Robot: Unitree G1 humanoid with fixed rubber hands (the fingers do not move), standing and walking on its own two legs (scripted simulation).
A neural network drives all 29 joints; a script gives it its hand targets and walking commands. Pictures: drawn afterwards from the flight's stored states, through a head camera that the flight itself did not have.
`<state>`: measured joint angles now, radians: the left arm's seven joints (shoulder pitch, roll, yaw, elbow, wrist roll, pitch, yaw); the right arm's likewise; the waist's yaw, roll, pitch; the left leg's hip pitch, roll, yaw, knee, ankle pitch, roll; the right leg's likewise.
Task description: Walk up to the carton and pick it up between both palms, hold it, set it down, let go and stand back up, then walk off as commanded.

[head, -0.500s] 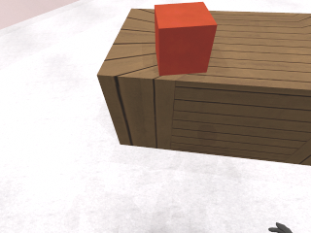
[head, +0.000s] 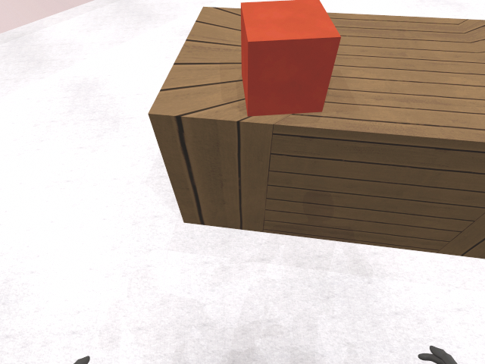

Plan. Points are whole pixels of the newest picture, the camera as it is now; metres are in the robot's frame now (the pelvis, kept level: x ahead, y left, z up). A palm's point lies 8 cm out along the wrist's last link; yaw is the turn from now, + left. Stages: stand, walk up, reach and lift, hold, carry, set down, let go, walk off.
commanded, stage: stand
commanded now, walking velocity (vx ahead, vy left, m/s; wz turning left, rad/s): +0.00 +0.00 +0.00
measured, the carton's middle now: (282, 58) +0.91 -0.05 +0.01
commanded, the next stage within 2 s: none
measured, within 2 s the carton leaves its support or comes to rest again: neither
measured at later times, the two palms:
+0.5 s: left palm out of the picture +0.05 +0.30 -0.11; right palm out of the picture +0.09 -0.31 -0.09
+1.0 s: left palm out of the picture +0.05 +0.30 -0.11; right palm out of the picture +0.09 -0.31 -0.09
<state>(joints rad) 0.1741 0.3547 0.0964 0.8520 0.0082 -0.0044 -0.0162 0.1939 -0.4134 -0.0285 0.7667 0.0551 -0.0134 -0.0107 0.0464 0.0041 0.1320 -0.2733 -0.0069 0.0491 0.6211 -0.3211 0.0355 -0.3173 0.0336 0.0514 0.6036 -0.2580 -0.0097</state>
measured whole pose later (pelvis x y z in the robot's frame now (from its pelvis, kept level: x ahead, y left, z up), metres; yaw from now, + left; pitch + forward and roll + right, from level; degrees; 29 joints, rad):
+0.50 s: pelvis -0.02 +0.00 +0.00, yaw +0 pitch -3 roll +0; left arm 0.17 0.34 0.10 0.90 0.01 -0.01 -0.02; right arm 0.19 -0.41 -0.02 0.81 0.06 -0.01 -0.01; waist 0.05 0.00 0.12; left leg -0.27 -0.01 0.05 0.59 -0.27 0.03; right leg -0.32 0.03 0.05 0.57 -0.21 -0.01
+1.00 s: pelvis -0.02 +0.00 +0.00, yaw +0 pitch -2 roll +0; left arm 0.17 0.34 0.10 0.92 0.01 -0.01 -0.02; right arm 0.19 -0.41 -0.02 0.83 0.05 -0.01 -0.01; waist 0.05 -0.01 0.11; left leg -0.27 -0.01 0.05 0.58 -0.27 0.03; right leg -0.31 0.03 0.05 0.55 -0.20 -0.01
